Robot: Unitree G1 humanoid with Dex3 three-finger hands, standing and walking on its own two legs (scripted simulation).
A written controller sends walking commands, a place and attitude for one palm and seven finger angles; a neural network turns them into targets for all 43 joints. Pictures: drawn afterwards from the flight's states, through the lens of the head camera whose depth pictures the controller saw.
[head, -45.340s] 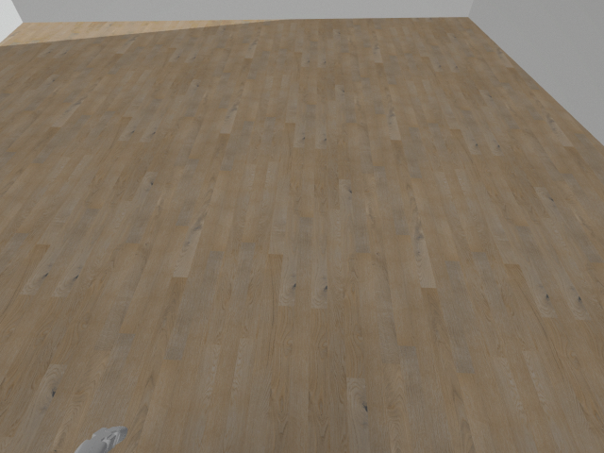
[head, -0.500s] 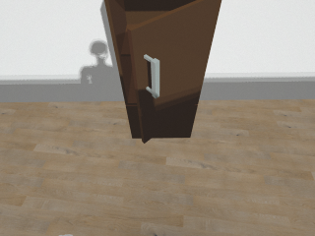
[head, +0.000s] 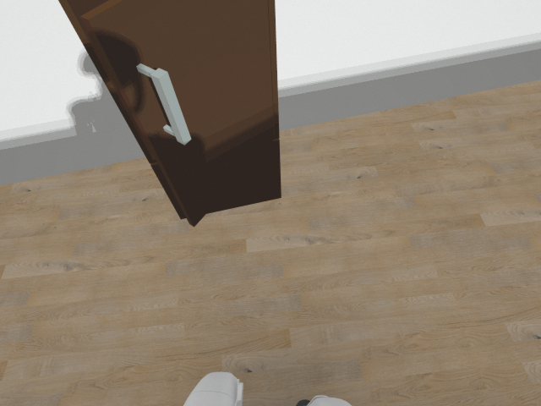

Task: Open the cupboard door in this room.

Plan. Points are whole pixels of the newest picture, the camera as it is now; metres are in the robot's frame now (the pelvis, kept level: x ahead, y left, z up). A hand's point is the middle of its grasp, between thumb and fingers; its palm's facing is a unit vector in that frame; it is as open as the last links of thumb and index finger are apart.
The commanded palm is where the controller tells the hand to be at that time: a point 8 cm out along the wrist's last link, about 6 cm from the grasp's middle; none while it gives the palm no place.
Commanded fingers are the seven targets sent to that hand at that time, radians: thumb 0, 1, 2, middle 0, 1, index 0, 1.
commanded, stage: walk to a spot facing it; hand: left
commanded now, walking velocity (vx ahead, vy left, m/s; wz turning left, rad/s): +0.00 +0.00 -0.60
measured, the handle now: (165, 106) +0.58 +0.24 +0.06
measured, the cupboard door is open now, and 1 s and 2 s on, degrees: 42 42 42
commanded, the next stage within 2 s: none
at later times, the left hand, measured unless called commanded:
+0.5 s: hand (148, 384) +0.15 +0.24 -0.17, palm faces -0.21 -0.95 -0.24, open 7.4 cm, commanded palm none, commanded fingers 0.00 0.90 0.90 -0.20 -0.30 -0.20 -0.30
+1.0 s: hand (221, 331) +0.24 +0.12 -0.17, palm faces -0.59 -0.78 -0.22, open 7.4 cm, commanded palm none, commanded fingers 0.00 0.90 0.90 -0.20 -0.30 -0.20 -0.30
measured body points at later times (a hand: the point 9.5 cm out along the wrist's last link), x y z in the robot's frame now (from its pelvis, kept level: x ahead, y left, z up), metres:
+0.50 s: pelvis +0.02 +0.04 +0.00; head +0.10 +0.05 +0.44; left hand +0.16 +0.29 -0.15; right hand +0.07 -0.23 -0.13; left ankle +0.04 +0.17 -0.74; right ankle -0.01 -0.07 -0.68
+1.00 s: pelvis +0.05 +0.01 +0.00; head +0.11 -0.02 +0.44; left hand +0.27 +0.17 -0.15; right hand -0.04 -0.25 -0.13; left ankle +0.14 +0.12 -0.72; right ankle -0.02 -0.10 -0.74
